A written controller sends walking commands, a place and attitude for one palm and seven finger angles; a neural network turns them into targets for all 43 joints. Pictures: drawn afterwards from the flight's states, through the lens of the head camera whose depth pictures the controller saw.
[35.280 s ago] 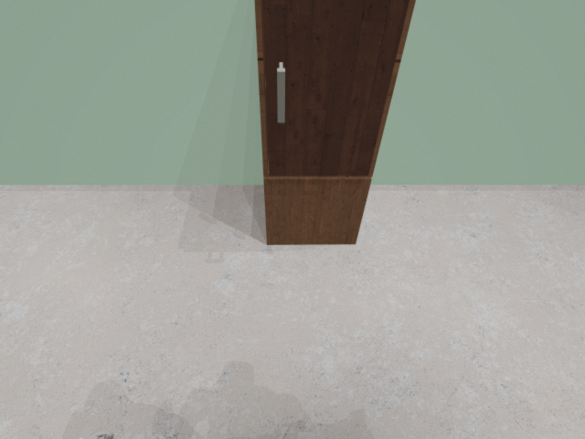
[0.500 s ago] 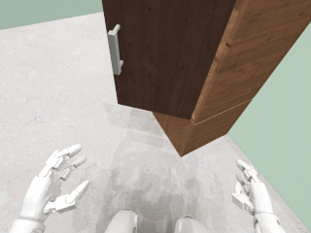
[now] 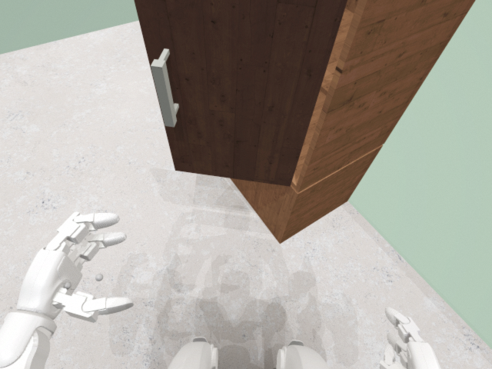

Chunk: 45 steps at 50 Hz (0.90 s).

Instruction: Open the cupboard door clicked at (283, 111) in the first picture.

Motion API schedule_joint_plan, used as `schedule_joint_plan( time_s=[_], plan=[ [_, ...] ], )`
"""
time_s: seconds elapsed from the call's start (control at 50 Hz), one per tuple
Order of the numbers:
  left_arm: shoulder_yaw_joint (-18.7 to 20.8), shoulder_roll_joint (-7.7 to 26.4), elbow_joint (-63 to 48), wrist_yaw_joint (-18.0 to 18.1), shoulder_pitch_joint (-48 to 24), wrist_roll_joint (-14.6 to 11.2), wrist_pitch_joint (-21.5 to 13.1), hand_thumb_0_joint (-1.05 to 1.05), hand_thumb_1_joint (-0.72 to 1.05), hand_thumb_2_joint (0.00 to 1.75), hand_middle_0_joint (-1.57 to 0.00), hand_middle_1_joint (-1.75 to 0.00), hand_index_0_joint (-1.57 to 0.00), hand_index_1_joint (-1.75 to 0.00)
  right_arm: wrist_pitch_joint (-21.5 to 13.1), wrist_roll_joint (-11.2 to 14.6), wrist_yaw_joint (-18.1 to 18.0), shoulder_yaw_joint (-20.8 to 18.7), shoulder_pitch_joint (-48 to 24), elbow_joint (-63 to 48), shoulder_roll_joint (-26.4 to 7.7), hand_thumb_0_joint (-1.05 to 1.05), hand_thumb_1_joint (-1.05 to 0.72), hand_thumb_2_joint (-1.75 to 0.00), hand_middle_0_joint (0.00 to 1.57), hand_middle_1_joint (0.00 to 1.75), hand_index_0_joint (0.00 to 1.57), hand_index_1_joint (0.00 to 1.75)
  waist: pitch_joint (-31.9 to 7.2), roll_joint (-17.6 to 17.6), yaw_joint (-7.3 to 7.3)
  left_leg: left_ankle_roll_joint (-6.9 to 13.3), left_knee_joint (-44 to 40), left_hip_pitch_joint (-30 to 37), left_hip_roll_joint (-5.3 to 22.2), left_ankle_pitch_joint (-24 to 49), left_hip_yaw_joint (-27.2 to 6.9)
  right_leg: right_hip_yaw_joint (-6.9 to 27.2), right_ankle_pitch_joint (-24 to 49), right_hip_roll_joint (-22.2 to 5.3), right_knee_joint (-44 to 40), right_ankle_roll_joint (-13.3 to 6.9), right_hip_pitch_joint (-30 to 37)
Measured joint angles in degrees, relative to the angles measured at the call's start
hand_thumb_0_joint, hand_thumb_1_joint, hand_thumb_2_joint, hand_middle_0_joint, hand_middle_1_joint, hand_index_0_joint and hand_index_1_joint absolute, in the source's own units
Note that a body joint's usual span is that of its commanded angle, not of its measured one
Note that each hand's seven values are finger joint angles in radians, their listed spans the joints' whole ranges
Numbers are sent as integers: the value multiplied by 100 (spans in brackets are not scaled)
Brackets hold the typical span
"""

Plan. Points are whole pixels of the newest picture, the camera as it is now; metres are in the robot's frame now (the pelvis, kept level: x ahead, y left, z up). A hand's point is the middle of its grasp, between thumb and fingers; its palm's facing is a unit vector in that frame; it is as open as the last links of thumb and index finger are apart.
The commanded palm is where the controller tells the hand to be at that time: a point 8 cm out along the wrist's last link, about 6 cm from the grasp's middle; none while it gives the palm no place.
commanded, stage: raise the hand with hooked fingers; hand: left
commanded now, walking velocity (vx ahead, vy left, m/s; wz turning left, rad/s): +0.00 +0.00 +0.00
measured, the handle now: (168, 89) +0.63 +0.20 +0.06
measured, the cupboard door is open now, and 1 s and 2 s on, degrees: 49 49 49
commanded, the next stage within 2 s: move the hooked fingers beside the handle in 1.06 s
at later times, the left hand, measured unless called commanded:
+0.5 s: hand (62, 237) +0.29 +0.28 +0.06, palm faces -0.08 -1.00 -0.05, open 13.9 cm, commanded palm +0.27 +0.33 +0.07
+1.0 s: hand (63, 228) +0.30 +0.28 +0.07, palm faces -0.09 -1.00 -0.05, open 14.0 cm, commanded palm +0.27 +0.33 +0.08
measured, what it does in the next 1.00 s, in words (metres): stands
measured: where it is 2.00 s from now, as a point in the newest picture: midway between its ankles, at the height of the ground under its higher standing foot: outside the picture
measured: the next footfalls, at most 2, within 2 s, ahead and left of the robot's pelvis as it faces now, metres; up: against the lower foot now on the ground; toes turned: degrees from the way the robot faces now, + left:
none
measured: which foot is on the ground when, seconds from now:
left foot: down 0.00-1.00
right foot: down 0.00-1.00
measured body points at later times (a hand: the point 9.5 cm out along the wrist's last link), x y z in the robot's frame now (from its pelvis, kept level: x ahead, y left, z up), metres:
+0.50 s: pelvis +0.01 +0.01 +0.01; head +0.08 +0.03 +0.46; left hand +0.28 +0.33 +0.07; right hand +0.18 -0.23 -0.06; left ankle +0.02 +0.08 -0.67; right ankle +0.04 -0.11 -0.66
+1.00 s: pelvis +0.01 +0.01 +0.02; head +0.08 +0.03 +0.46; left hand +0.30 +0.34 +0.07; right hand +0.16 -0.24 -0.06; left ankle +0.02 +0.08 -0.67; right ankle +0.04 -0.11 -0.66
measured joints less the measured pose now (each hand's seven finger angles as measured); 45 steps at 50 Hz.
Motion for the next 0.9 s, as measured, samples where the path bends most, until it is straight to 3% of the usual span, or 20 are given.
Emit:
schedule_joint_plan(
  time_s=[0.34,0.66,0.9],
  plan=[
    [399,370,663,-447,-860,-97,373,-1,-45,32,-30,-117,-30,-117,62,-30,28,321,-285,-251,172,1,-90,-89,20,31,20,30,54,13,140,39,-281,326,-31,50,-51,-43,98,12,-386,66,398],
    [860,782,1549,-961,-1617,-261,516,-1,-49,30,-30,-120,-30,-120,201,-9,12,276,13,-99,12,2,-90,-89,20,31,20,30,96,16,34,73,-501,435,-23,123,29,41,217,45,-620,102,478],
    [845,659,1435,-863,-1473,-194,404,-1,-50,30,-30,-120,-30,-120,209,-30,64,215,75,-177,0,2,-90,-89,20,30,20,30,99,-13,-21,74,-552,447,-20,142,67,83,240,55,-652,109,465]
  ],
)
